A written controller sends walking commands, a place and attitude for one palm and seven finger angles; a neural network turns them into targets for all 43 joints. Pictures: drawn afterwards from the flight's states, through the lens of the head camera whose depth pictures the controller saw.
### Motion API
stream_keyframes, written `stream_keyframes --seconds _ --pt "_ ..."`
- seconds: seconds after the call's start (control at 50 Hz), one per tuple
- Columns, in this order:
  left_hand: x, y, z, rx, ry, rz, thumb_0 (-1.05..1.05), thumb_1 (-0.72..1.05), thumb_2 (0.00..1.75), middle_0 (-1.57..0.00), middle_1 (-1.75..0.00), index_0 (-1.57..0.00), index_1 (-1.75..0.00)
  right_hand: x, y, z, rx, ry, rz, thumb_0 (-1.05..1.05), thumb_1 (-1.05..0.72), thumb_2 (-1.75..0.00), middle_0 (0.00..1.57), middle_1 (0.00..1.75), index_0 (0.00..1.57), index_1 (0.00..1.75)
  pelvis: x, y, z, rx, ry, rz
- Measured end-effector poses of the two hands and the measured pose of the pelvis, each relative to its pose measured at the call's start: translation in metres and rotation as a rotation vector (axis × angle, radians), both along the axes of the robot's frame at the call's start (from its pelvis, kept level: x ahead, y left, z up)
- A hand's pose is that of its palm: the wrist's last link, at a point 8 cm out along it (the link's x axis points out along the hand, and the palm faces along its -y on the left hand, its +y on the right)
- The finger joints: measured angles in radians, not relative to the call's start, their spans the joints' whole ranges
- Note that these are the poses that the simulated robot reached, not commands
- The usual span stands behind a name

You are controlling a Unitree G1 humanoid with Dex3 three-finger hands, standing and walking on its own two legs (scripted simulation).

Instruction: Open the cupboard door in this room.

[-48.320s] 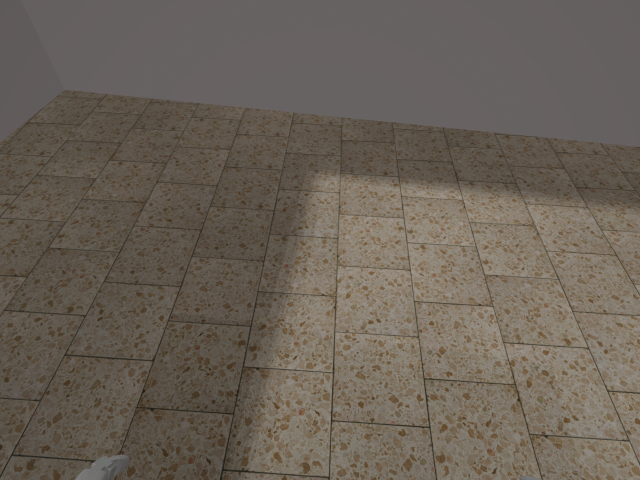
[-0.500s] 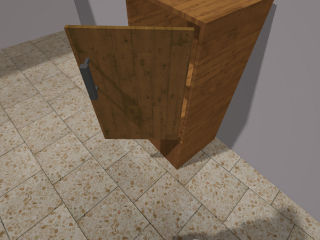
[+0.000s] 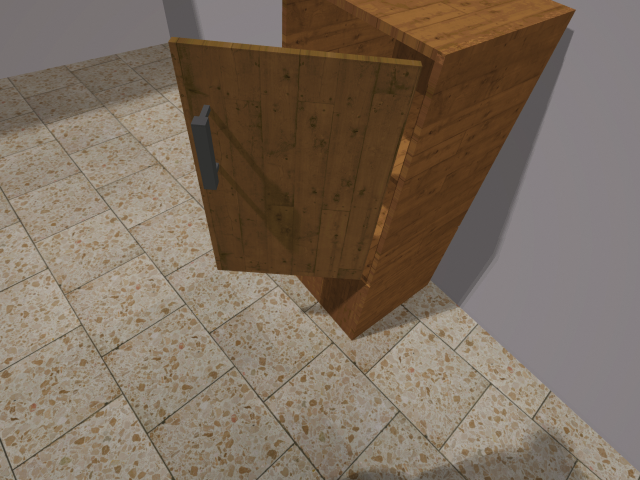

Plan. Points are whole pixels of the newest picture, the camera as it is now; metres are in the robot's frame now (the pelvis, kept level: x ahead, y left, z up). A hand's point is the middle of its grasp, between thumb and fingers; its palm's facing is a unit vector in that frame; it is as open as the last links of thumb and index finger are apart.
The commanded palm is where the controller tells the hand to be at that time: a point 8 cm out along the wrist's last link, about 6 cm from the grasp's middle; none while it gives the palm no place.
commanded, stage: come to a stop and stand still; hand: left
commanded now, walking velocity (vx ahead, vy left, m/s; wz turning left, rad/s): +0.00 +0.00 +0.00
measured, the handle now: (208, 148) +0.62 +0.25 +0.03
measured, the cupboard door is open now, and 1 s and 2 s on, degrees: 50 50 50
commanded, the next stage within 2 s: look again from close up in 0.62 s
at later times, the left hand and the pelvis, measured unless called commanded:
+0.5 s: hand out of the picture -0.05 +0.14 -0.18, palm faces +0.01 -0.99 -0.14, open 7.3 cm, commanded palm none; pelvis -0.04 -0.01 +0.01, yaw -1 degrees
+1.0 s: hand out of the picture -0.03 +0.17 -0.17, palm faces +0.03 -0.98 -0.22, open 7.4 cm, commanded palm none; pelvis -0.03 +0.00 -0.01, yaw +0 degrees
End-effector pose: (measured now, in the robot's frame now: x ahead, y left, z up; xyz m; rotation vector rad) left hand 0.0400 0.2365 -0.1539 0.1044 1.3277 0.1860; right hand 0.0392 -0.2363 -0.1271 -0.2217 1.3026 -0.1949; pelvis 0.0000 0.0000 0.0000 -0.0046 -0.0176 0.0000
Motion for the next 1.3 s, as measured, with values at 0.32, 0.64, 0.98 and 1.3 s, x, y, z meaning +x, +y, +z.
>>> stream_keyframes --seconds 0.32,0.64,0.98,1.3 --pt "-0.074 -0.021 0.012 0.007 0.083 -0.043 0.0 0.91 0.9 -0.2 -0.3 -0.2 -0.29 -0.048 0.003 -0.014 0.08 0.011 -0.046 -0.01 -0.93 -0.9 0.2 0.3 0.2 0.3 -0.031 -0.005 0.003 0.01 -0.016 -0.018" --pt "-0.103 -0.047 0.005 -0.059 0.133 -0.034 0.01 0.91 0.9 -0.2 -0.3 -0.2 -0.29 -0.141 0.018 -0.01 0.1 0.229 -0.105 0.0 -0.91 -0.9 0.2 0.3 0.2 0.3 -0.042 -0.011 0.005 0.003 -0.016 -0.011" --pt "-0.079 -0.016 0.011 0.032 0.049 -0.04 0.0 0.91 0.9 -0.2 -0.3 -0.2 -0.29 -0.081 0.027 -0.031 0.135 0.073 -0.024 0.02 -0.93 -0.9 0.2 0.3 0.2 0.3 -0.029 0.002 -0.005 -0.001 0.008 -0.001" --pt "-0.043 -0.019 0.007 0.006 0.012 -0.081 0.0 0.91 0.9 -0.2 -0.3 -0.2 -0.29 -0.037 0.002 -0.012 0.064 -0.005 -0.008 0.0 -0.91 -0.9 0.2 0.3 0.2 0.3 -0.016 -0.005 -0.001 0.007 0.011 -0.024"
